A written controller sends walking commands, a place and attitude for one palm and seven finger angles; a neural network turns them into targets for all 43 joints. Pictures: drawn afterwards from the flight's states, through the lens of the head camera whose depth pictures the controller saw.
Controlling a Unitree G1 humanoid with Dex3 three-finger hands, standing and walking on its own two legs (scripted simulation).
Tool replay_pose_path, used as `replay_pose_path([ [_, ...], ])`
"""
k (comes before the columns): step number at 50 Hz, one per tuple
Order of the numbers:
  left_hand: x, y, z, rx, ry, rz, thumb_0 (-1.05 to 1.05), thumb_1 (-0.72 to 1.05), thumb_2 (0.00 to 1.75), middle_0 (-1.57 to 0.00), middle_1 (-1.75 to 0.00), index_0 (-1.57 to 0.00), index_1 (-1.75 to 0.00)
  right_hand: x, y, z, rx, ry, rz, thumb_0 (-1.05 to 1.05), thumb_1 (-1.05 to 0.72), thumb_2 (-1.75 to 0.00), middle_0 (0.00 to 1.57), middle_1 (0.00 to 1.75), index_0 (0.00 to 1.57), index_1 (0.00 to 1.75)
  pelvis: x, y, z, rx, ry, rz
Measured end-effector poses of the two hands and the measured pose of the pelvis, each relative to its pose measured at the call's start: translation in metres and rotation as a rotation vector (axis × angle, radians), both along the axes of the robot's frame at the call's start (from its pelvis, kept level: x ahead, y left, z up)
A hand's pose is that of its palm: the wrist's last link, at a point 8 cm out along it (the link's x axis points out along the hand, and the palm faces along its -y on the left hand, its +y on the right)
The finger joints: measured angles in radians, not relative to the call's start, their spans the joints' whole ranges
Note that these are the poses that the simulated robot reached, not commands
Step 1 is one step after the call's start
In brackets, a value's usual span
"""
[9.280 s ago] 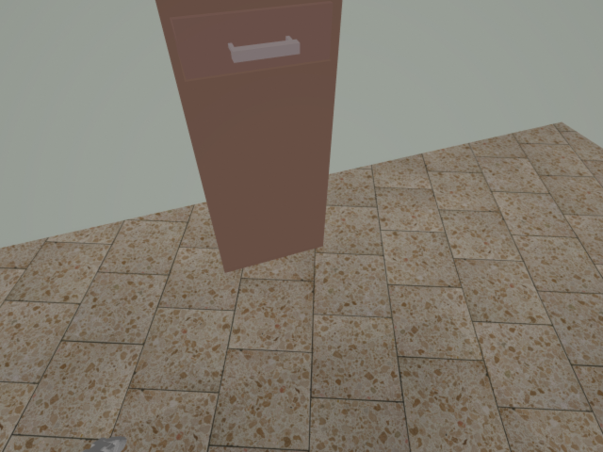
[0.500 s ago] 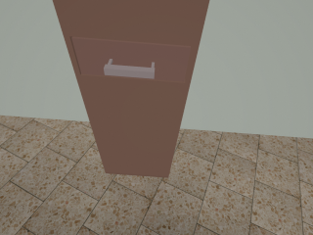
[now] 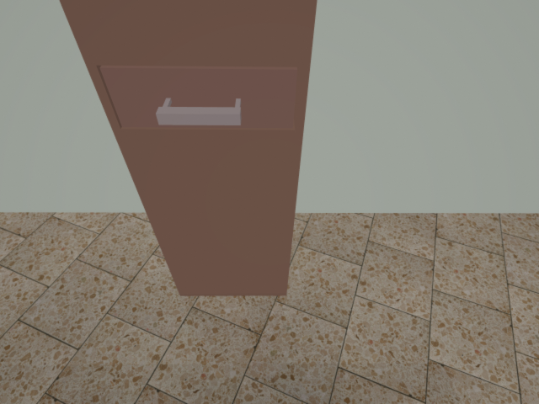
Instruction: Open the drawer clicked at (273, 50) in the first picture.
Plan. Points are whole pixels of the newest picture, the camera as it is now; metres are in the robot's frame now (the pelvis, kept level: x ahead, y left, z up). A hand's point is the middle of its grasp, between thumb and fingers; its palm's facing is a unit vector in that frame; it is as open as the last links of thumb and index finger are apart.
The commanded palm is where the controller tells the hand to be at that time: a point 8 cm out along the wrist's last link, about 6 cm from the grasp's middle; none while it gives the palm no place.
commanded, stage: come to a stop and stand still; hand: left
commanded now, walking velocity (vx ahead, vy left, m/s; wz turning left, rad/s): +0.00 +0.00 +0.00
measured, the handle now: (201, 109) +0.63 +0.17 +0.12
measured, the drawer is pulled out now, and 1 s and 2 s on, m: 0.00 0.00 0.00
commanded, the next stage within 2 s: look again from close up in 0.06 s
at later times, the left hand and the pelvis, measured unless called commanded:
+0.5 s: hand out of the picture +0.02 +0.20 -0.18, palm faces +0.02 -0.98 -0.19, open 7.4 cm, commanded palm none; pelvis +0.01 +0.03 -0.01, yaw +0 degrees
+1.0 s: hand out of the picture +0.01 +0.20 -0.19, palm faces -0.02 -0.98 -0.17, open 7.4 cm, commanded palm none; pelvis +0.03 +0.03 -0.01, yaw -1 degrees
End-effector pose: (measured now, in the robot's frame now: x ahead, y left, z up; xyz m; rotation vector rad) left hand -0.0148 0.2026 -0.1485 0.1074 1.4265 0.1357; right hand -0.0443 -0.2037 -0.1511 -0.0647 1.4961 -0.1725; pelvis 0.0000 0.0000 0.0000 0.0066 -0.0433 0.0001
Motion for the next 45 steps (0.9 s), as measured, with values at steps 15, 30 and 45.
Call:
replay_pose_path([
  [15, -0.006, 0.013, -0.004, 0.014, -0.007, -0.022, 0.0, 0.9, 0.9, -0.2, -0.29, -0.2, -0.3, 0.011, 0.012, -0.008, 0.011, -0.055, 0.014, 0.01, -0.91, -0.9, 0.2, 0.3, 0.2, 0.3, 0.001, 0.013, -0.009, -0.038, 0.018, 0.006],
  [30, 0.037, 0.053, -0.003, 0.039, -0.084, -0.034, 0.01, 0.91, 0.9, -0.2, -0.29, -0.19, -0.3, 0.056, 0.021, 0.001, -0.043, -0.142, 0.053, 0.02, -0.93, -0.9, 0.2, 0.3, 0.2, 0.3, 0.017, 0.036, -0.007, -0.01, 0.032, -0.013],
  [45, 0.028, 0.054, -0.008, 0.011, -0.002, -0.046, 0.0, 0.91, 0.9, -0.2, -0.29, -0.19, -0.3, 0.076, 0.018, 0.005, -0.065, -0.144, 0.054, 0.01, -0.92, -0.9, 0.2, 0.3, 0.2, 0.3, 0.027, 0.039, -0.007, 0.001, 0.047, -0.018],
])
